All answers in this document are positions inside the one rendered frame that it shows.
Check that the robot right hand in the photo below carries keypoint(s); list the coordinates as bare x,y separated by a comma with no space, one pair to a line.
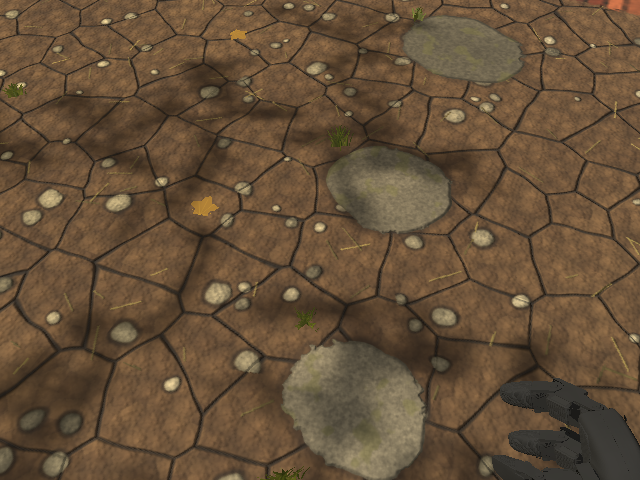
604,449

